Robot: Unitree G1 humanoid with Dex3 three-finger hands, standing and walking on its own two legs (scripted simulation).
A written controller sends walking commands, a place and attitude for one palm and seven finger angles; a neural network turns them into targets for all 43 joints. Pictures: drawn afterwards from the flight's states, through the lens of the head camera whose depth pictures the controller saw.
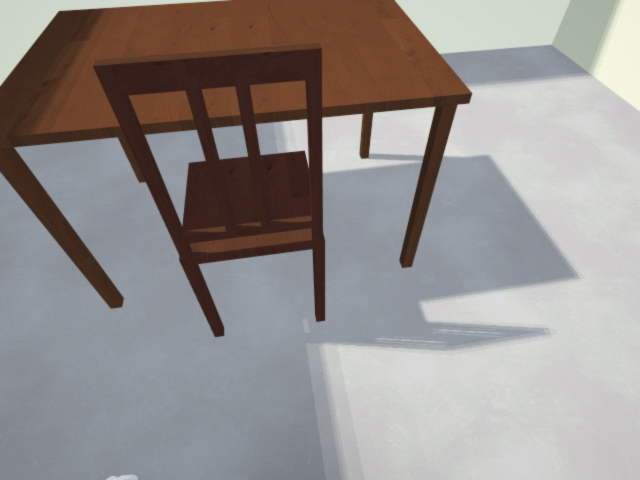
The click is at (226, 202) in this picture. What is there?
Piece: chair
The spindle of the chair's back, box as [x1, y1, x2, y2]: [186, 89, 235, 230]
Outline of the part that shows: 187,90 187,97 226,230 235,229 235,222 201,89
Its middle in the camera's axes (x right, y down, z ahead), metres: -0.23 -0.15 +0.83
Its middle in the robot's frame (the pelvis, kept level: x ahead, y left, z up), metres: +0.71 +0.27 -0.06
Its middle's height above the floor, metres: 0.71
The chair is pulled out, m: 0.00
